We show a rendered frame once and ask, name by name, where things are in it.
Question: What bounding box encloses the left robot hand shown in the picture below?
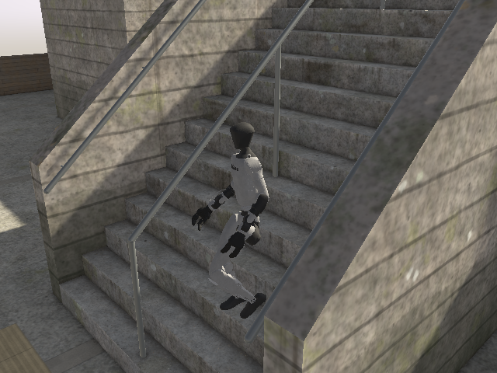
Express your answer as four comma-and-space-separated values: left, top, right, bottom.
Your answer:
221, 232, 245, 258

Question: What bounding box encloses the robot left upper arm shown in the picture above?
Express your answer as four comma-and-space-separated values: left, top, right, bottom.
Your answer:
245, 158, 269, 203

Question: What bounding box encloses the right robot hand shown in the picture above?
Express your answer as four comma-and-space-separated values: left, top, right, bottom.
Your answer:
192, 205, 213, 231

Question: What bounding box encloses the robot right upper arm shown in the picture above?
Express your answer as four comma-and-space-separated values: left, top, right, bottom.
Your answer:
231, 153, 239, 190

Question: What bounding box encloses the robot thigh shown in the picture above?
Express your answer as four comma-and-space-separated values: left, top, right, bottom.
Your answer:
217, 214, 239, 272
209, 223, 261, 281

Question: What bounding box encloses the left robot thigh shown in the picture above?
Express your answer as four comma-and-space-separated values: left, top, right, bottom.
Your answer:
209, 223, 261, 281

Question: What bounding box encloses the right robot forearm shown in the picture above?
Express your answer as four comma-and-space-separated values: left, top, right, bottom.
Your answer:
208, 184, 235, 211

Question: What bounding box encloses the left robot forearm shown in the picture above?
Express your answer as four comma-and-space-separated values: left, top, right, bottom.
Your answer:
237, 194, 268, 235

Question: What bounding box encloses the right robot thigh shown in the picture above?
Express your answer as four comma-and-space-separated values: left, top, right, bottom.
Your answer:
217, 214, 239, 272

